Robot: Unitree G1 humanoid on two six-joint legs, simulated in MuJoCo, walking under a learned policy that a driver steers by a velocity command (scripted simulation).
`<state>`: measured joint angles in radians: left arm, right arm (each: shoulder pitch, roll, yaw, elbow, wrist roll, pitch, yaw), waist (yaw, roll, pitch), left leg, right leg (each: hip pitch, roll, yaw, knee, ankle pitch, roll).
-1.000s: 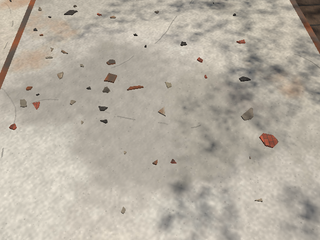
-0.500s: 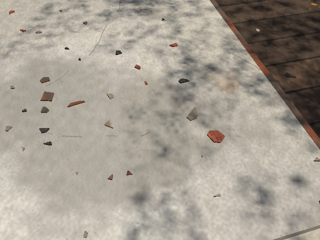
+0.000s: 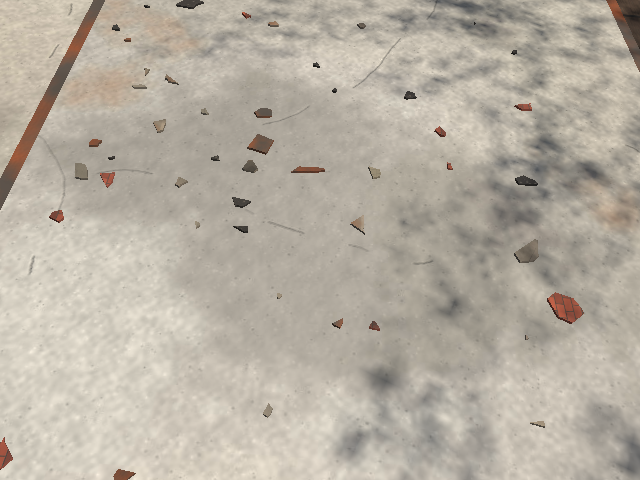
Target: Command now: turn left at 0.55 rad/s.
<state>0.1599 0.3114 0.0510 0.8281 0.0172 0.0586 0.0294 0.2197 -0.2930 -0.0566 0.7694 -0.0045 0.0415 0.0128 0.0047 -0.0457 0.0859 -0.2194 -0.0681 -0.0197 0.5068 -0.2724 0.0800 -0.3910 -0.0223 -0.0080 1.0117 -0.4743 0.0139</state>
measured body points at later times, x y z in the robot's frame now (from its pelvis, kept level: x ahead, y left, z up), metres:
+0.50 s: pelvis +0.00 -0.02 +0.00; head +0.02 -0.03 +0.45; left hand +0.06 +0.25 -0.12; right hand +0.14 -0.26 -0.13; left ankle -0.01 +0.08 -0.73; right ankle +0.02 -0.12 -0.74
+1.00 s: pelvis -0.01 +0.02 +0.01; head +0.03 +0.04 +0.46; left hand +0.14 +0.28 -0.13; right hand +0.03 -0.28 -0.10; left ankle -0.02 +0.10 -0.74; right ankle -0.06 -0.11 -0.66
